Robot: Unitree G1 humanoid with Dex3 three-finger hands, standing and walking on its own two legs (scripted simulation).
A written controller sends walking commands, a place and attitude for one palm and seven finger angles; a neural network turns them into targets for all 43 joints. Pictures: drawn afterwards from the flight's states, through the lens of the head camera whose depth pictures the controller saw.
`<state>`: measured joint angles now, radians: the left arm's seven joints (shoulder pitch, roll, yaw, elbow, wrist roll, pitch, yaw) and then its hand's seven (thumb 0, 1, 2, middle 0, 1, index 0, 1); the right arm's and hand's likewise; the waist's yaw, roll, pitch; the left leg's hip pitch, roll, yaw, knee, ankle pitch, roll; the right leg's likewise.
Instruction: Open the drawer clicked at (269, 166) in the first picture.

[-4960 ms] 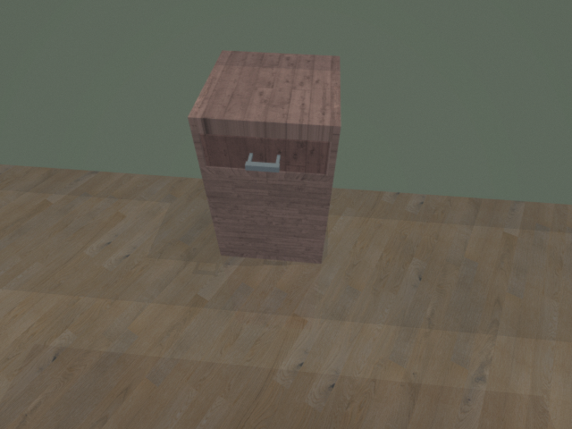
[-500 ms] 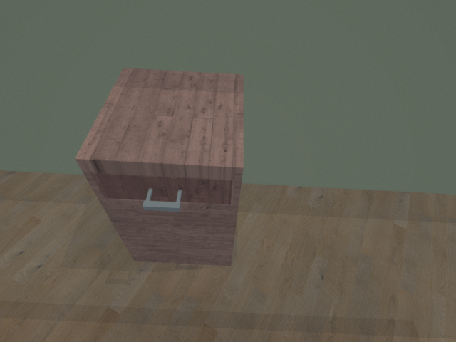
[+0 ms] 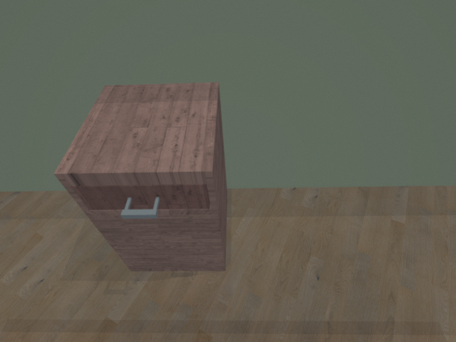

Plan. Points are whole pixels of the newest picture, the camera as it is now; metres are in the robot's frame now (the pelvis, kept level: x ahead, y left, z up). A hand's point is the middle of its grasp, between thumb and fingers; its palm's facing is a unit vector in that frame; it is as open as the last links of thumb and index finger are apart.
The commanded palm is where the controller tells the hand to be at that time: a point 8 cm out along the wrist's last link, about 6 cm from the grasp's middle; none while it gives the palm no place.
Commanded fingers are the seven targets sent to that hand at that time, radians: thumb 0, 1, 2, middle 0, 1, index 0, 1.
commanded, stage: come to a stop and stand still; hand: left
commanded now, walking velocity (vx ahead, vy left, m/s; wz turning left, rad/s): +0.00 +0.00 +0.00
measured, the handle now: (141, 207) +0.51 +0.29 -0.20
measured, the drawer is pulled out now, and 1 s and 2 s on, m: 0.00 0.00 0.00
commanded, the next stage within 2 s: look again from close up in 0.34 s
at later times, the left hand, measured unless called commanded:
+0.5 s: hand out of the picture -0.05 +0.13 -0.17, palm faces +0.07 -0.99 -0.15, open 7.4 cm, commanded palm none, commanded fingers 0.00 0.90 0.90 -0.20 -0.30 -0.20 -0.30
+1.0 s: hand out of the picture +0.01 +0.23 -0.17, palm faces +0.02 -0.98 -0.19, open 7.3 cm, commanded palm none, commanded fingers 0.00 0.90 0.90 -0.20 -0.30 -0.20 -0.30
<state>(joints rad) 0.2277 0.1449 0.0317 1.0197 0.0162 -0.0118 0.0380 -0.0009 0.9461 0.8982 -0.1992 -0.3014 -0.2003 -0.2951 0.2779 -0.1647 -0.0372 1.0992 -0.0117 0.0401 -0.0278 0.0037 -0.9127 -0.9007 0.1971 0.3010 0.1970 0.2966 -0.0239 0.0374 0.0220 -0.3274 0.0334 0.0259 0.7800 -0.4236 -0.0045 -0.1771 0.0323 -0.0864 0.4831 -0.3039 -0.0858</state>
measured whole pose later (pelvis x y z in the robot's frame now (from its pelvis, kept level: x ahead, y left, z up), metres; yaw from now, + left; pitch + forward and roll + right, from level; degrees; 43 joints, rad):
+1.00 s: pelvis -0.02 +0.06 +0.00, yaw -1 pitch -2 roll -1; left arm 0.28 0.16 0.00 1.04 0.01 0.00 0.04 0.01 0.92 0.90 -0.20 -0.30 -0.20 -0.29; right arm 0.31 -0.16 0.01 1.08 -0.02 -0.01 -0.03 0.01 -0.92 -0.90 0.20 0.30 0.20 0.30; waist -0.01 0.00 0.00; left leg -0.17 -0.05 0.07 0.47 -0.27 0.09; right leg -0.16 -0.01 -0.06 0.44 -0.24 0.00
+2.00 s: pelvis +0.01 +0.08 -0.03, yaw +1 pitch +8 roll -1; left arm 0.32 0.38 -0.10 -0.05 1.05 -0.05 0.31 0.00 0.02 0.52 -0.28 -0.87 -0.28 -0.86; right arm 0.18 -0.19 0.05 0.53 -0.04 0.14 0.04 0.01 -0.90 -0.90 0.20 0.30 0.20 0.30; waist 0.08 0.06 -0.07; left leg -0.44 -0.09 0.05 0.72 -0.42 0.10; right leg -0.50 0.11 0.05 0.72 -0.36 -0.05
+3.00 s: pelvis +0.01 +0.06 +0.00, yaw +2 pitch +5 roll +0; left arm -0.06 0.49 -0.04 0.11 0.94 -0.07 0.15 0.00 -0.49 0.30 -0.32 -1.20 -0.32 -1.20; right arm 0.17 -0.26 -0.02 0.59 0.03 0.16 0.00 0.01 -0.91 -0.90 0.20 0.30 0.20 0.30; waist 0.06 0.07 -0.05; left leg -0.28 -0.08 0.03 0.49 -0.30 0.08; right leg -0.34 0.11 0.05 0.50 -0.24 -0.08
